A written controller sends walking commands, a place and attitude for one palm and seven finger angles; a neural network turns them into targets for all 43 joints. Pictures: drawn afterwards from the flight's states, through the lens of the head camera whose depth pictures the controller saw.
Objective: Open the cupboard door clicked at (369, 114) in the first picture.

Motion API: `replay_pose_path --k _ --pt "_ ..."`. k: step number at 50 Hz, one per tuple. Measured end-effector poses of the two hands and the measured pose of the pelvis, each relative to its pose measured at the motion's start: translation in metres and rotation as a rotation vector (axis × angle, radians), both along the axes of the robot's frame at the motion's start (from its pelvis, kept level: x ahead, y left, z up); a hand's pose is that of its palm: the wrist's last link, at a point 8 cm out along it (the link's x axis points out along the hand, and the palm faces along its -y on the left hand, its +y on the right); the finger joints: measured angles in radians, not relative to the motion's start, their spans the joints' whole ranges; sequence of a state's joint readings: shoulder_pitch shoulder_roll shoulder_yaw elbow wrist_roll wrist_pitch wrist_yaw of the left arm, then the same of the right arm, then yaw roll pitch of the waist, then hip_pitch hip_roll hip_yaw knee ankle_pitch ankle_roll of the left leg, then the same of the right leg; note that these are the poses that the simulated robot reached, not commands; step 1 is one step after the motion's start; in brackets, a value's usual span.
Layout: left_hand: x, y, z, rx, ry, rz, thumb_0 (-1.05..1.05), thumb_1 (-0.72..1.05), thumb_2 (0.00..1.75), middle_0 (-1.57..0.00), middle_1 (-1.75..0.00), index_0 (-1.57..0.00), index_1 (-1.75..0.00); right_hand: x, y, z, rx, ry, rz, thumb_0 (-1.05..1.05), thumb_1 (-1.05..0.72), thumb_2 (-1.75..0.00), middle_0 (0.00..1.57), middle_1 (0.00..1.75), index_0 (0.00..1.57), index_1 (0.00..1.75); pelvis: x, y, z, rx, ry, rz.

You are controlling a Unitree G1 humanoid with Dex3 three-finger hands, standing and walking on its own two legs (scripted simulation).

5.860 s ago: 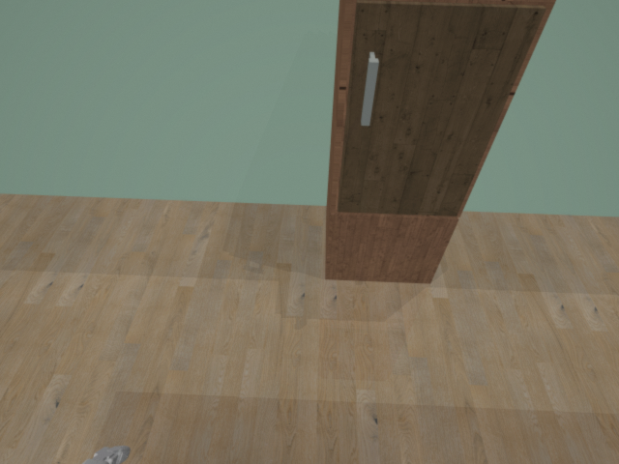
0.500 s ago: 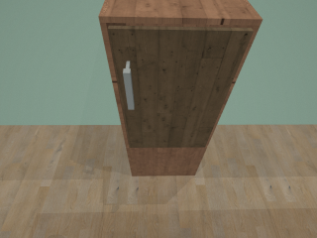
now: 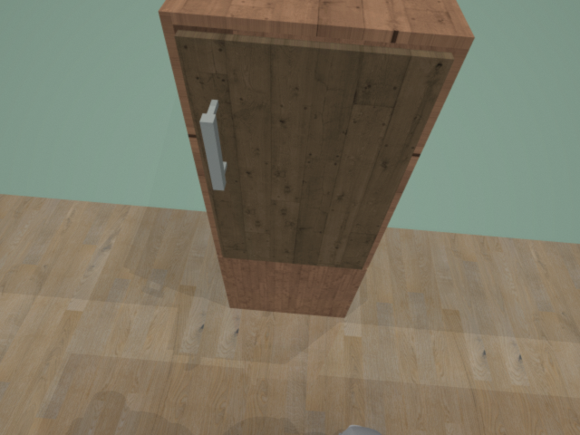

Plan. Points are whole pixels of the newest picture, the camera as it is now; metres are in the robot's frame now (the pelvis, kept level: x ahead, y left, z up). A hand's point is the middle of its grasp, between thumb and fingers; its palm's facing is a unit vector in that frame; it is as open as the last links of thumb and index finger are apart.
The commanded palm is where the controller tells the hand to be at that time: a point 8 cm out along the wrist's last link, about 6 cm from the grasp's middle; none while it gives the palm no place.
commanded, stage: come to a stop and stand still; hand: left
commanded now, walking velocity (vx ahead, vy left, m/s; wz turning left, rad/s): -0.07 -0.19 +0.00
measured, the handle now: (216, 147) +0.53 +0.16 +0.06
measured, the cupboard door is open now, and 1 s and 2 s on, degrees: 0 0 0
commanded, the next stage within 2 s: look again from close up in 0.94 s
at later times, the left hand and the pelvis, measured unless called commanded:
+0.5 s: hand out of the picture +0.00 +0.12 -0.17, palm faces +0.09 -0.97 -0.24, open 7.4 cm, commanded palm none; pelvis -0.01 -0.07 +0.00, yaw +1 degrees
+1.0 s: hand out of the picture +0.00 +0.12 -0.17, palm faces +0.01 -0.97 -0.23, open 7.3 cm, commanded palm none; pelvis -0.01 -0.05 +0.00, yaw +1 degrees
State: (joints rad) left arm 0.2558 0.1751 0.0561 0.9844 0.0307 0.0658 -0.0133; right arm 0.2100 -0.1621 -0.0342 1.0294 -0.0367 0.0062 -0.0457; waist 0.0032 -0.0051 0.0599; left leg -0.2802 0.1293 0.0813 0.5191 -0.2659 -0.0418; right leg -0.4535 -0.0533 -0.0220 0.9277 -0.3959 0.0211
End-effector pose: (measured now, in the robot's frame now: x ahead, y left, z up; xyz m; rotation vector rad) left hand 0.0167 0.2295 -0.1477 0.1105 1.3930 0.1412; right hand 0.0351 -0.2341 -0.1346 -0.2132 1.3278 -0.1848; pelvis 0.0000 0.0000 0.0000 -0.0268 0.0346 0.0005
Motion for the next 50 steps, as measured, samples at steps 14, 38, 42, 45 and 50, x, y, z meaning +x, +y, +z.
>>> replay_pose_path --k 14,38,42,45,50 --pt "0.021 -0.073 0.019 0.094 -0.120 -0.032 0.00 0.92 0.90 -0.20 -0.30 -0.20 -0.30 0.005 -0.090 -0.016 0.056 -0.010 -0.012 0.00 -0.91 -0.90 0.20 0.30 0.19 0.30 -0.001 -0.076 -0.003 0.059 -0.009 0.008" --pt "-0.032 -0.046 0.006 0.061 -0.032 0.046 0.00 0.91 0.90 -0.20 -0.30 -0.19 -0.30 0.010 -0.038 -0.006 0.068 -0.072 0.072 -0.01 -0.93 -0.90 0.21 0.30 0.20 0.30 -0.018 -0.051 -0.002 0.058 -0.007 0.030" --pt "-0.028 -0.057 0.007 0.069 -0.037 0.025 0.01 0.92 0.90 -0.20 -0.30 -0.19 -0.30 -0.005 -0.043 -0.016 0.084 -0.034 0.038 -0.01 -0.94 -0.90 0.21 0.30 0.20 0.30 -0.017 -0.055 -0.005 0.060 -0.008 0.018" --pt "-0.029 -0.060 0.010 0.065 -0.029 0.008 0.01 0.93 0.90 -0.20 -0.30 -0.20 -0.30 -0.015 -0.047 -0.015 0.087 -0.008 0.019 0.00 -0.94 -0.90 0.20 0.30 0.20 0.30 -0.014 -0.056 -0.002 0.049 -0.013 0.026" --pt "-0.026 -0.060 0.008 0.068 -0.032 -0.031 0.01 0.92 0.90 -0.21 -0.30 -0.20 -0.30 -0.025 -0.048 -0.016 0.088 -0.006 0.004 0.00 -0.93 -0.90 0.20 0.30 0.20 0.30 -0.012 -0.054 -0.004 0.029 -0.017 0.014"
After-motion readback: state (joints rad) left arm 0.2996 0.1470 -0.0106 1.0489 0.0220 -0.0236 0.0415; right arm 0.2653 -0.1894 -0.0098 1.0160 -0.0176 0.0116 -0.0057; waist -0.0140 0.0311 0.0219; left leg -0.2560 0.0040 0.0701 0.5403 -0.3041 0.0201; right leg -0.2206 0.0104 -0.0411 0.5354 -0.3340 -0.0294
